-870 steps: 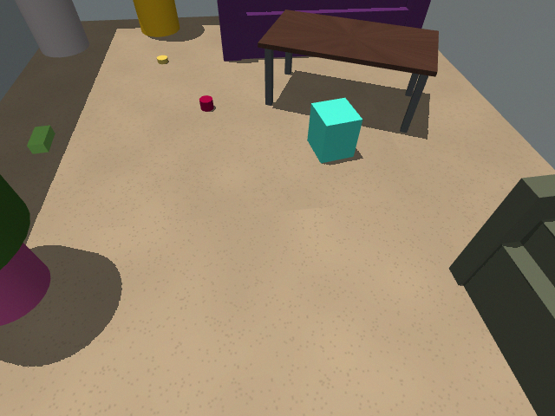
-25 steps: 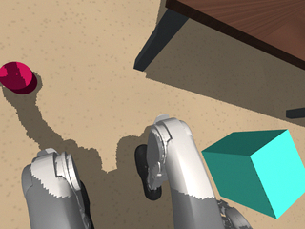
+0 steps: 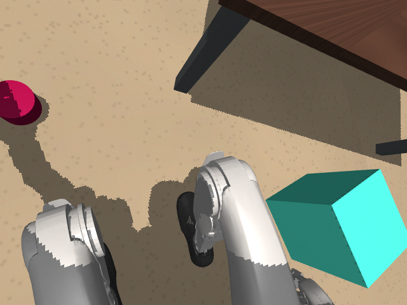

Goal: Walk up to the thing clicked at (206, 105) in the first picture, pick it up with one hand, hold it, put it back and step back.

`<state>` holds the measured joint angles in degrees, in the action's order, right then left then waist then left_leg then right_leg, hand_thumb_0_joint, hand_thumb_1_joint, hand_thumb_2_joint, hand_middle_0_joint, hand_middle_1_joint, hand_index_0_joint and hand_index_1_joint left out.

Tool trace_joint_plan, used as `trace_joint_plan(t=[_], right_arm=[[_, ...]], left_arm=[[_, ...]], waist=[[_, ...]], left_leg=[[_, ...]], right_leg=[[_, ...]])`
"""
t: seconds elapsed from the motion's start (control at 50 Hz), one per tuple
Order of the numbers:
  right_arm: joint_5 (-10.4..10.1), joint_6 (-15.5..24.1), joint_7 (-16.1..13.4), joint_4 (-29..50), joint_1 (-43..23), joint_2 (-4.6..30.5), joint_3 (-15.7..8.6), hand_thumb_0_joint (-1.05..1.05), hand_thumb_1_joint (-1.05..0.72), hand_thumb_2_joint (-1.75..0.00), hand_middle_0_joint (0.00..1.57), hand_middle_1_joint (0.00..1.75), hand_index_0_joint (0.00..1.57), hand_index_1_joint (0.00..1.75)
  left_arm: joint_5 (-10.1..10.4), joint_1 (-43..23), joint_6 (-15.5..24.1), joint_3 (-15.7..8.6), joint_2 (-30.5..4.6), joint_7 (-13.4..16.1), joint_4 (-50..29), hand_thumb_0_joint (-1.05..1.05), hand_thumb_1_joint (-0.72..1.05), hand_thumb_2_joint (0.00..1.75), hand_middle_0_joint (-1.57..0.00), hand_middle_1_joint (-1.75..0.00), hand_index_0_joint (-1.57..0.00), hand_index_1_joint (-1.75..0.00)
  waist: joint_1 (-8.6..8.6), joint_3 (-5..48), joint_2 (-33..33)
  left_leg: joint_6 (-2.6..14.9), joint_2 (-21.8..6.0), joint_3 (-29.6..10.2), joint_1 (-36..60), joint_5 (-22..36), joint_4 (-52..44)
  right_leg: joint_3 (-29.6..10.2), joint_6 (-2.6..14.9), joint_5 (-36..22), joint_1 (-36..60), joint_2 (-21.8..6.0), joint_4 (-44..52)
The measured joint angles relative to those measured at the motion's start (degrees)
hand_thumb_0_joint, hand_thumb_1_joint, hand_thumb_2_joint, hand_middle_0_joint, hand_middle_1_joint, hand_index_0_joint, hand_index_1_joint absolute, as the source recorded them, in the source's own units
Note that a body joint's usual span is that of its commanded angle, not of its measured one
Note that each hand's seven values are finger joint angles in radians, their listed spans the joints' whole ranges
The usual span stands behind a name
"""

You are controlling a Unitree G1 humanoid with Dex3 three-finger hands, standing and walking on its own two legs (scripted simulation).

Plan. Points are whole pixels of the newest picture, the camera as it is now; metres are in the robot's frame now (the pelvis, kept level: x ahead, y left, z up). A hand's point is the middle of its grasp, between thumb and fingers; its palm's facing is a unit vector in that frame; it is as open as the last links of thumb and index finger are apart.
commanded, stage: rise first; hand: left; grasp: from above
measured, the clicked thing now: (16, 103) +0.54 +0.23 -0.30
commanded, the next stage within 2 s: approach in 0.86 s
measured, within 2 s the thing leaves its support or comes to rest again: neither
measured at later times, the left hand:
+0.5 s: hand out of the picture +0.50 +0.29 -0.16, palm faces -0.45 -0.05 -0.89, open 12.9 cm
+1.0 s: hand out of the picture +0.50 +0.29 -0.17, palm faces -0.44 -0.05 -0.90, open 12.6 cm
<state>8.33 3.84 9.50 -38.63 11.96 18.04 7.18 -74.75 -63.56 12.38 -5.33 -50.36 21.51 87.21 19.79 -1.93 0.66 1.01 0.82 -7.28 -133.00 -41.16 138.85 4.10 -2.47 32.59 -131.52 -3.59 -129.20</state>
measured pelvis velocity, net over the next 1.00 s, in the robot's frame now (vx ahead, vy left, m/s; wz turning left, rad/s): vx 0.00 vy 0.00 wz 0.01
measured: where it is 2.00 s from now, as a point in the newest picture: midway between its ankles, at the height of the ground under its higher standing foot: (155, 267)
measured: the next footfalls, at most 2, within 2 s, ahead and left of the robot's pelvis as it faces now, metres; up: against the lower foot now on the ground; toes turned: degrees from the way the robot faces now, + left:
none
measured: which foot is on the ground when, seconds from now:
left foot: down 0.00-1.00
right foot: down 0.00-1.00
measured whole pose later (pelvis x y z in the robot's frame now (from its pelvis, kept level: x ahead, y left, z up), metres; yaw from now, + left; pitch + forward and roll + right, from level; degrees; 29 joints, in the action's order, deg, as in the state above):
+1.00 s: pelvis +0.00 +0.00 +0.00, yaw +0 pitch +34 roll -10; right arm 8.4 4.4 9.7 -38.1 12.4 18.2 7.0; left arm -74.6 -63.5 12.1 -5.2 -49.6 20.5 86.3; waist 19.7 -1.8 0.3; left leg 1.0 1.1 -7.1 -132.9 -40.4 138.4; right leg 3.9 -2.4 32.1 -131.4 -3.6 -129.0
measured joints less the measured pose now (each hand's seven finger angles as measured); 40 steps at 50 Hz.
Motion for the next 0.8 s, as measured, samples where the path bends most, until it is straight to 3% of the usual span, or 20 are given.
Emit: trace_joint_plan(t=[0.32,0.56,0.8], right_arm=[[-0.53,-0.68,0.31,0.57,0.01,-0.07,-0.51,0.00,-0.91,-0.90,0.20,0.30,0.20,0.30],[-0.31,-0.43,0.00,0.19,-0.06,0.19,-0.41,0.00,-0.91,-0.90,0.20,0.30,0.20,0.30],[-0.05,0.07,0.04,0.35,0.54,0.24,-0.14,0.00,-0.91,-0.90,0.20,0.30,0.20,0.30]], left_arm=[[0.86,1.14,-0.75,1.11,1.92,-1.58,-1.88,0.00,-0.35,0.86,-0.27,-0.85,-0.26,-0.86],[0.30,-0.27,0.08,1.57,1.56,-1.20,-0.17,0.00,-0.32,0.84,-0.31,-0.80,-0.30,-0.82],[-0.10,0.13,0.05,0.32,1.10,-0.50,-0.12,0.00,-0.29,0.81,-0.34,-0.76,-0.33,-0.78]], waist=[[-0.59,1.16,-0.70],[-0.30,0.92,-0.46],[0.07,0.31,-0.59]], left_leg=[[0.22,0.26,0.42,0.53,0.27,-1.02],[-0.02,0.19,0.42,0.70,0.79,-1.22],[-0.11,0.18,0.26,0.20,0.93,-0.73]], right_leg=[[-0.29,-0.12,0.15,0.76,-0.26,0.82],[-0.33,0.06,-0.43,0.67,-0.14,0.86],[-0.24,0.12,-0.68,0.11,-0.03,0.43]])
